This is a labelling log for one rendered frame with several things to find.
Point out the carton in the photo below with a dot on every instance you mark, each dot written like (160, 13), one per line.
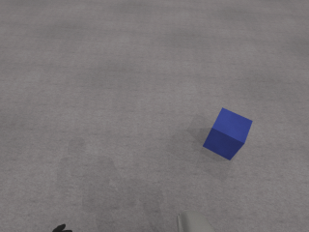
(228, 133)

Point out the right robot thigh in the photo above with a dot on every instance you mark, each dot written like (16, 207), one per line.
(193, 221)

